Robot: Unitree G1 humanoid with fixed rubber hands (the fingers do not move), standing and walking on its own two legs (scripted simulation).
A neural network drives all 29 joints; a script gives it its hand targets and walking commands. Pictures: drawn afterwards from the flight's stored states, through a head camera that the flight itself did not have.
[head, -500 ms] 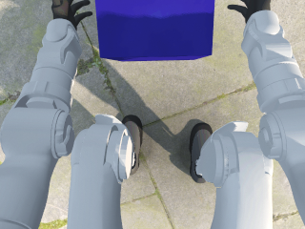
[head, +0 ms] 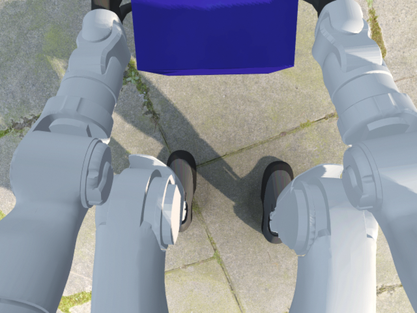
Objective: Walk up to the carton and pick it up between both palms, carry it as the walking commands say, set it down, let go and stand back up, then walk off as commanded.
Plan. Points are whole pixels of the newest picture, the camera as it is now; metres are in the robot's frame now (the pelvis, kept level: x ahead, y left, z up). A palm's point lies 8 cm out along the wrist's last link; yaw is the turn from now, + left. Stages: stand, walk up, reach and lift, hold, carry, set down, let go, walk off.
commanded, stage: reach and lift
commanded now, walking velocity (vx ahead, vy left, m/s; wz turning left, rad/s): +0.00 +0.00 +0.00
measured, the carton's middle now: (215, 16) +0.53 +0.05 -0.26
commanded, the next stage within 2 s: none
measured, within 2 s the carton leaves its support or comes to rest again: leaves its support in 0.60 s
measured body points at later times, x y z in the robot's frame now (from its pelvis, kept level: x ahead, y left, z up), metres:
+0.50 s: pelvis +0.00 +0.00 -0.01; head +0.37 +0.00 +0.25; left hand +0.53 +0.19 -0.19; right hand +0.55 -0.12 -0.20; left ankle +0.12 +0.12 -0.33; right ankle +0.11 -0.12 -0.33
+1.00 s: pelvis +0.00 +0.00 +0.00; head +0.35 +0.01 +0.28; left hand +0.54 +0.19 -0.15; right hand +0.56 -0.12 -0.15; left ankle +0.12 +0.12 -0.33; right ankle +0.11 -0.12 -0.33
